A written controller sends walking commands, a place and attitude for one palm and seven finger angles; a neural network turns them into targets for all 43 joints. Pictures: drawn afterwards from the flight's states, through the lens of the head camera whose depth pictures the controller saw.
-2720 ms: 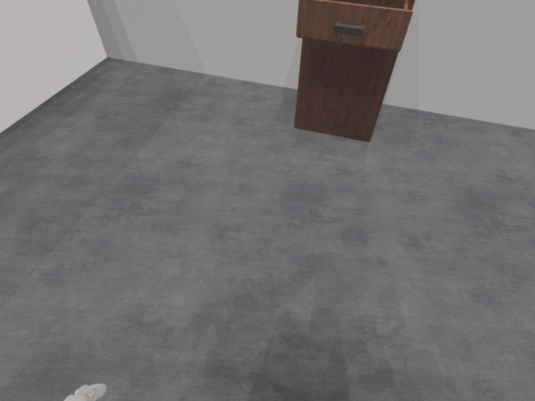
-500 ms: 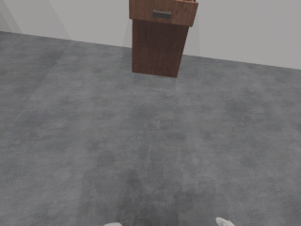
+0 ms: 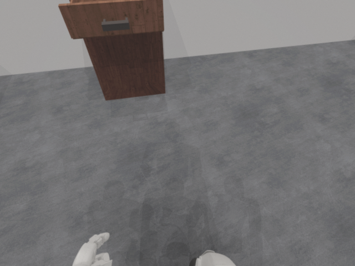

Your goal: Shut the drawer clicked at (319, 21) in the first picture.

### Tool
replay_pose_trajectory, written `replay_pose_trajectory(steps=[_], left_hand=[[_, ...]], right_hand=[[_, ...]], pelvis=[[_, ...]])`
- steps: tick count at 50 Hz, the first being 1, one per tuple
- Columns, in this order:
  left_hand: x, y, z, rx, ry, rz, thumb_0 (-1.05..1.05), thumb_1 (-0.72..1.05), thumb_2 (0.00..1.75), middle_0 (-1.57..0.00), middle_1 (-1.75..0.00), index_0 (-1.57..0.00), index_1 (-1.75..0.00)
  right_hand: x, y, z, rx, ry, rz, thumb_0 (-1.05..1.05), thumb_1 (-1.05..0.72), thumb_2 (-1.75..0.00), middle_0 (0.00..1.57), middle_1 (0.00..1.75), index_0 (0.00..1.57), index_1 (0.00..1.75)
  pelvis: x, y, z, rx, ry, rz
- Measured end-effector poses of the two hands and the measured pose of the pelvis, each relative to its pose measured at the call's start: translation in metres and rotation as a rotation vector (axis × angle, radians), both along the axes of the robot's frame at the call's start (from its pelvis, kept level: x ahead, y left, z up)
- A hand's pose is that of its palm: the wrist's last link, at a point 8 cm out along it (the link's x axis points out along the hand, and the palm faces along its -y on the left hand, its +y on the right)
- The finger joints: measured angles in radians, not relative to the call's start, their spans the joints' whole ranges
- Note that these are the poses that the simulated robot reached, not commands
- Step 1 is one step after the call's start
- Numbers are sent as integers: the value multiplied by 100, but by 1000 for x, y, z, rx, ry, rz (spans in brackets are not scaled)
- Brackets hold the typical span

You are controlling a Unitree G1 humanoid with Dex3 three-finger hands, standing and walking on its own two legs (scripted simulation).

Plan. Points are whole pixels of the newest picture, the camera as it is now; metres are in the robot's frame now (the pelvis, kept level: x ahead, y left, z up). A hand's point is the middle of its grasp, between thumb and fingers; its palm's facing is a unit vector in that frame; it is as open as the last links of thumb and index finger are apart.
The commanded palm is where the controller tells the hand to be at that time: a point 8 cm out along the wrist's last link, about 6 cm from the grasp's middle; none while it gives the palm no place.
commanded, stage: walk to a spot facing it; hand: left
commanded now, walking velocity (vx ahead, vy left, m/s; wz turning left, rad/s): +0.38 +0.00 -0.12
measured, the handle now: (115, 22) +1.04 +0.27 +0.01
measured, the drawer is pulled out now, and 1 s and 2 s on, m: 0.30 0.30 0.30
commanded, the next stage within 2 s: turn to face it in 0.84 s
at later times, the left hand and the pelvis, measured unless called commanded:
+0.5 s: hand (90, 254) +0.17 +0.23 -0.17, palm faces +0.02 -0.99 -0.13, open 7.4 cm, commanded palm none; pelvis +0.21 +0.05 +0.02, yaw -4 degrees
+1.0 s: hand (137, 127) +0.58 +0.15 -0.15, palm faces -0.22 -0.95 -0.21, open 7.4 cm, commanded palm none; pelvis +0.43 -0.01 +0.00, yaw -13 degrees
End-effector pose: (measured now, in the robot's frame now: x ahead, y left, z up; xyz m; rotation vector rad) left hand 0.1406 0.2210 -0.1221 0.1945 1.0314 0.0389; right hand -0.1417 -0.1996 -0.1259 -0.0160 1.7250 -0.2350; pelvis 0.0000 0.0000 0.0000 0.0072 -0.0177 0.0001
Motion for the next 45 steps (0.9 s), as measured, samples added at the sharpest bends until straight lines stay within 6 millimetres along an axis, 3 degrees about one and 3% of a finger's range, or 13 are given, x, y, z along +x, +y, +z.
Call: replay_pose_trajectory(steps=[4,10,15,20,22,26,36,41,45], left_hand=[[-6,-6,3,-4,84,46,0,92,90,-20,-30,-20,-30],[-7,22,12,56,181,101,-2,96,90,-20,-30,-20,-30],[-10,35,5,27,270,145,-1,94,90,-20,-30,-20,-30],[-7,47,-16,-25,382,188,0,92,90,-20,-30,-20,-30],[1,53,-22,-37,432,180,1,92,90,-20,-30,-20,-30],[46,61,-15,-43,445,134,1,91,90,-20,-30,-20,-30],[221,59,2,-17,273,32,1,93,90,-20,-30,-19,-30],[316,36,3,19,221,-75,1,93,90,-20,-30,-19,-30],[394,4,-2,41,140,-152,1,92,90,-20,-30,-19,-30]], right_hand=[[79,-11,-1,-15,-125,15,1,-91,-90,20,30,20,30],[217,-21,6,-44,-378,75,1,-92,-90,20,30,20,30],[308,-28,18,-91,-481,148,2,-95,-90,20,30,20,30],[394,-13,24,-134,-567,218,1,-93,-90,20,30,20,30],[417,-4,25,-150,-603,223,1,-93,-90,20,30,20,30],[427,15,30,-149,-593,169,0,-92,-90,20,30,20,30],[382,39,23,-102,-297,-16,0,-94,-90,20,30,20,30],[366,50,14,-49,-158,-131,0,-92,-90,20,30,20,30],[369,49,1,-3,-57,-204,0,-92,-90,20,30,20,30]], pelvis=[[32,-4,12,-10,-8,-17],[80,-1,24,-23,12,-25],[124,14,24,-39,14,-27],[175,38,13,-49,6,-32],[191,46,10,-32,-2,-52],[223,57,19,-31,-10,-77],[307,55,31,-16,3,-140],[353,37,23,-7,2,-184],[395,13,7,-7,-3,-214]])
